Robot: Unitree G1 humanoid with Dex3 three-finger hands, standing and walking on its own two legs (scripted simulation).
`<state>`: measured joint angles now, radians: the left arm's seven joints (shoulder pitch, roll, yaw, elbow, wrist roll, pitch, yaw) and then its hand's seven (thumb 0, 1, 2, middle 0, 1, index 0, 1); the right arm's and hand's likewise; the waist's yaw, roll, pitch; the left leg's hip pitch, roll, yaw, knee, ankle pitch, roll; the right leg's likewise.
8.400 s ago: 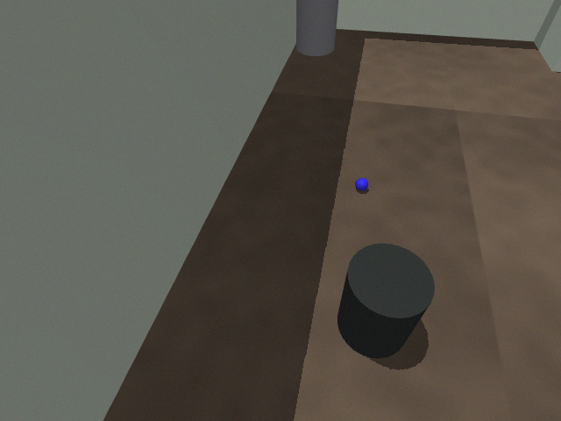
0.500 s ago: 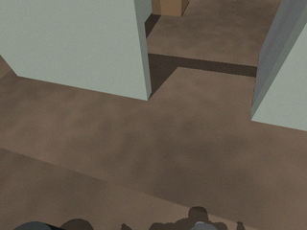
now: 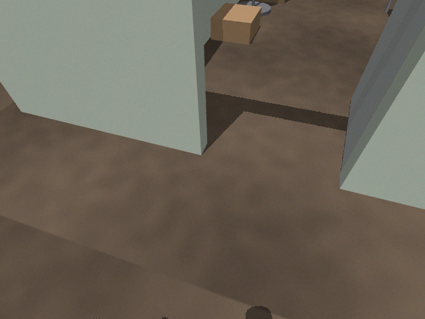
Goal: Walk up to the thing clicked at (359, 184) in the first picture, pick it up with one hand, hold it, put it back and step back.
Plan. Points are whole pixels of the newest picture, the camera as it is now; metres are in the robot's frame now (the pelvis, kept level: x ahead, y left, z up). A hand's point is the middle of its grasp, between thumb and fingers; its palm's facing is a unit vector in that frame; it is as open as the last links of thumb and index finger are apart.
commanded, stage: walk up
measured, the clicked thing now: out of the picture +0.20 +1.29 -0.74
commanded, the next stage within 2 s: stand in 0.16 s
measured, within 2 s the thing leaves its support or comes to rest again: neither
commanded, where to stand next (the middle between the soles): +0.05 -0.01 m, yaw +0 degrees
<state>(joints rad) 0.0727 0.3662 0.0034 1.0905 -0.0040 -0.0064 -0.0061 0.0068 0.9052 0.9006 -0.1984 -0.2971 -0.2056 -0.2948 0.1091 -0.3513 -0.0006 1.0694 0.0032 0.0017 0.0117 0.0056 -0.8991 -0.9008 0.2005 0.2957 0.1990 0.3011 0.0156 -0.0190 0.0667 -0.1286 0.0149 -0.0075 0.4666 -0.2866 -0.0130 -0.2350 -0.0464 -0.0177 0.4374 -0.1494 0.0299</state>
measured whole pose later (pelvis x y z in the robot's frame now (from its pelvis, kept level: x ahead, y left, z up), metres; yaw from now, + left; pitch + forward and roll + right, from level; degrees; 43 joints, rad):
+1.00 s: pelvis +0.02 -0.02 +0.01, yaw +0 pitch -2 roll +0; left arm 0.07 0.35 0.01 1.15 0.01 -0.01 -0.01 0.01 0.90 0.90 -0.20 -0.30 -0.21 -0.29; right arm 0.12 -0.36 0.00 1.13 -0.01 -0.01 0.00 0.00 -0.90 -0.90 0.20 0.30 0.20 0.30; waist 0.00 0.01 0.05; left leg -0.05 0.05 -0.02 0.32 -0.23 -0.05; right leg -0.18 -0.02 -0.04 0.35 -0.14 0.00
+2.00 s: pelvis +0.03 -0.02 +0.01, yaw +0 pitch -2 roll +0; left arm 0.09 0.35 0.00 1.14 0.01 -0.01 0.00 0.01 0.90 0.90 -0.20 -0.30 -0.21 -0.29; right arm 0.12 -0.35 0.00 1.12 -0.01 0.00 0.00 0.00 -0.90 -0.90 0.20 0.30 0.20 0.30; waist 0.00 0.01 0.04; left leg -0.04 0.05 -0.02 0.31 -0.24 -0.04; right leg -0.17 -0.02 -0.03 0.35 -0.15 0.01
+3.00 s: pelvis +0.04 +0.01 +0.00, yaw +12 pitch -2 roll -2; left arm 0.16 0.41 0.11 0.94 0.06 -0.02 -0.05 0.01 0.90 0.90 -0.20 -0.30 -0.21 -0.30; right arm 0.27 -0.41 -0.09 0.95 -0.03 0.03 0.09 0.01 -0.90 -0.90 0.20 0.30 0.20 0.30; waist 0.03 -0.02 0.07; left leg -0.41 0.11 0.04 0.77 -0.40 0.01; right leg -0.13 -0.11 -0.21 0.45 -0.27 0.01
